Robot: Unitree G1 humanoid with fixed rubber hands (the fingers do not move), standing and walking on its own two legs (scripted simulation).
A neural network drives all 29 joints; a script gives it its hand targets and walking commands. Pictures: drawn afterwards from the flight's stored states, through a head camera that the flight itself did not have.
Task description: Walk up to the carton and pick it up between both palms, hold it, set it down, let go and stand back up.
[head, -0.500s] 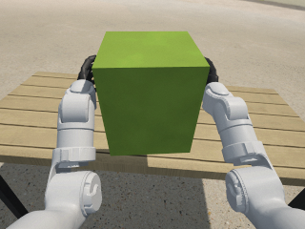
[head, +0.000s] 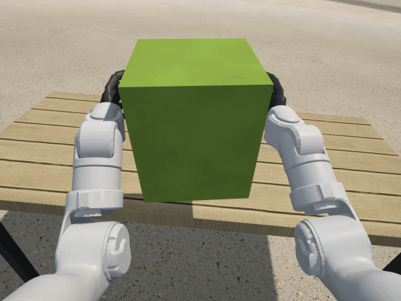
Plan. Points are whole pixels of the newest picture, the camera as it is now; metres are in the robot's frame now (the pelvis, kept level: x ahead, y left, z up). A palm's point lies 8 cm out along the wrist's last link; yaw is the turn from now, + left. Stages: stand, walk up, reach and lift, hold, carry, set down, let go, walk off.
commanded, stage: hold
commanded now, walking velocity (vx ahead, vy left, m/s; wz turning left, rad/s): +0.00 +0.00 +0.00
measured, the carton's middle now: (194, 120) +0.38 +0.00 +0.22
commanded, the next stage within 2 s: none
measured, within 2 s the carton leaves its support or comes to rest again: neither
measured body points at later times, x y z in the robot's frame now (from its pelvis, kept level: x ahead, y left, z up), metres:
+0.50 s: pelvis +0.00 +0.00 +0.00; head -0.08 +0.02 +0.44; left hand +0.38 +0.15 +0.25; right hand +0.38 -0.15 +0.26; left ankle +0.02 +0.11 -0.75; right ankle +0.02 -0.10 -0.75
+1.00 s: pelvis +0.00 +0.00 +0.00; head -0.07 +0.02 +0.44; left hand +0.38 +0.15 +0.25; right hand +0.37 -0.15 +0.24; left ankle +0.02 +0.11 -0.75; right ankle +0.02 -0.10 -0.75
